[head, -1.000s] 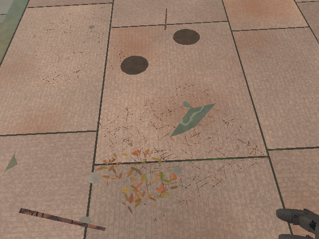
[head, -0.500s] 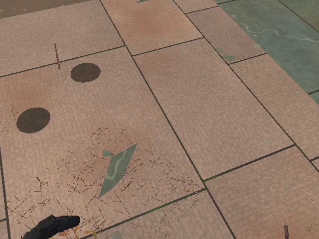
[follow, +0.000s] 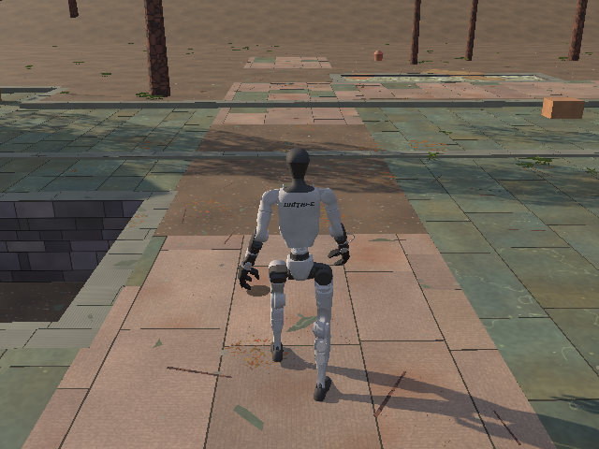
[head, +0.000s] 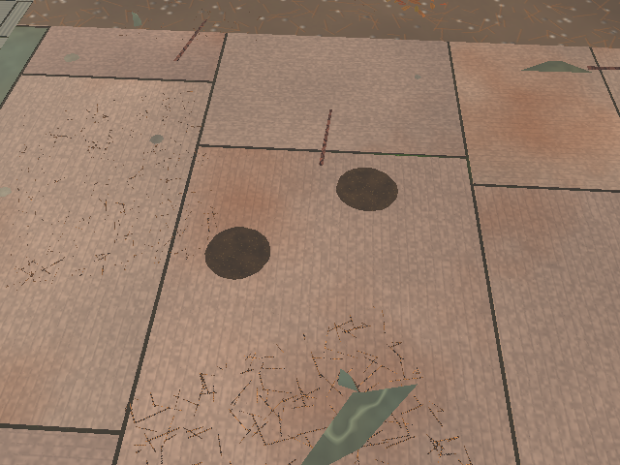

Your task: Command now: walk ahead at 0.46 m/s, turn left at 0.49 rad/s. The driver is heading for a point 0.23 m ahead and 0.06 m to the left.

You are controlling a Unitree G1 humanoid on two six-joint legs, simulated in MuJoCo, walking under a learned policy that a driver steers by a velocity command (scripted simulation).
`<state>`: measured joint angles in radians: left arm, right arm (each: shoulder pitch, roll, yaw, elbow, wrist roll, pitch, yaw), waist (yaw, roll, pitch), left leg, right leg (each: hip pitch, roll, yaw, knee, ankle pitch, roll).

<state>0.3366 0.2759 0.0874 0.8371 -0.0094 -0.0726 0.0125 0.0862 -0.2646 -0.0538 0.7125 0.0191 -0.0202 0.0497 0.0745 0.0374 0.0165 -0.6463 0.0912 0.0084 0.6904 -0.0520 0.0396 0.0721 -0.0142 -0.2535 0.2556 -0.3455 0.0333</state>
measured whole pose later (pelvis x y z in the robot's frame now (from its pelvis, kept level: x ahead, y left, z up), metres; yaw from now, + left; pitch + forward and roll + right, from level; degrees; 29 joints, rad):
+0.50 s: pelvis +0.18 +0.03 +0.00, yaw +6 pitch +1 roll +2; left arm 0.16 0.26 0.05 0.84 0.01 -0.01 0.03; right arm 0.15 -0.23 -0.03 0.82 -0.01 -0.02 0.00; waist 0.00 -0.04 0.01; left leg -0.24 -0.09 0.03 0.44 -0.22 0.06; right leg -0.37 -0.08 0.04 0.54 -0.12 0.04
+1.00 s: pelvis +0.21 +0.01 +0.01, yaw +6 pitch -2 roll +0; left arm 0.11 0.23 0.04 1.01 0.00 0.00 0.03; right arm 0.17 -0.24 -0.04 1.00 0.00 0.01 -0.03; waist -0.01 0.00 0.04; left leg -0.15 -0.01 0.00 0.49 -0.31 0.01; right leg -0.23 -0.01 0.00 0.50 -0.24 0.01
